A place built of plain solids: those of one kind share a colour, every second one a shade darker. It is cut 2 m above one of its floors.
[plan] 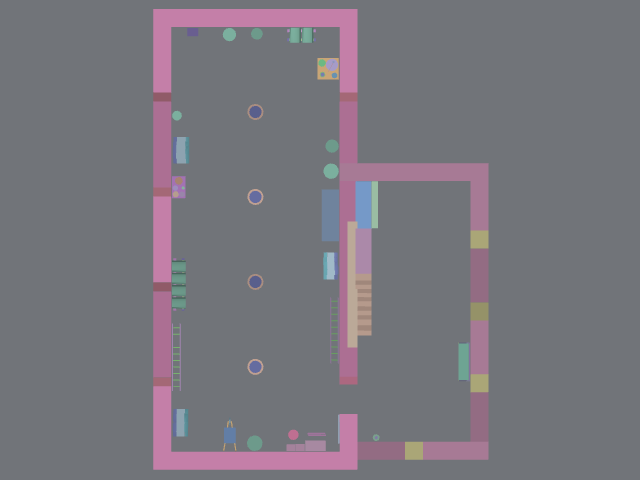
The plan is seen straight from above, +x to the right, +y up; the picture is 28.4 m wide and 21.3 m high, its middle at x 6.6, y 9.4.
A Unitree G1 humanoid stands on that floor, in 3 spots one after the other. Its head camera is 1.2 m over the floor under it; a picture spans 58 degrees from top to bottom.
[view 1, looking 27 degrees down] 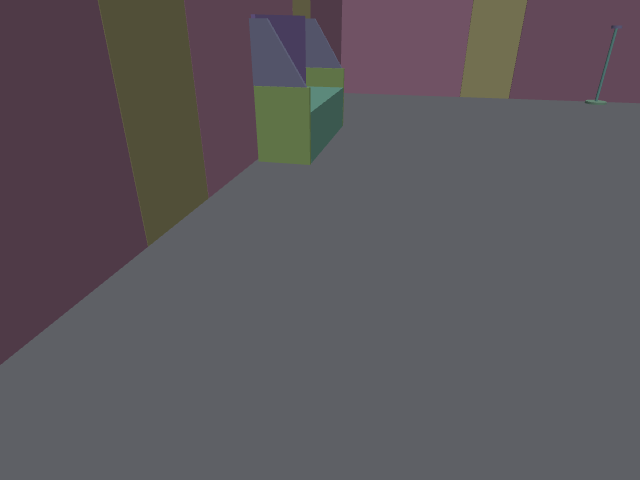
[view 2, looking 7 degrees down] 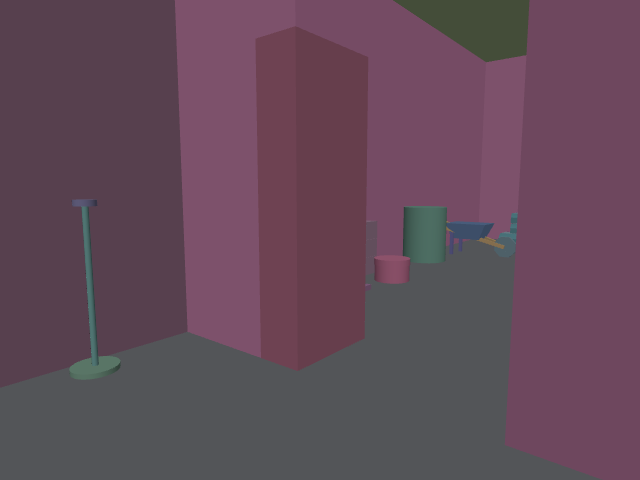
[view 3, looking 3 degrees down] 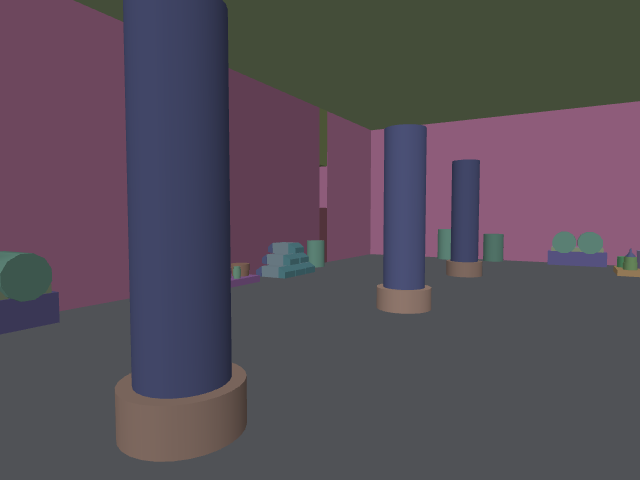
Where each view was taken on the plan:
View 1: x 11.78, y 8.61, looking -77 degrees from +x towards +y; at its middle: ground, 2.64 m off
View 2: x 10.29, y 3.50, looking -141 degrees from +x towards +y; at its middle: jamb_slype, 2.92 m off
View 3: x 5.62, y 5.83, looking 120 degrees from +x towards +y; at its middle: wall_undercroft_under_light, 11.26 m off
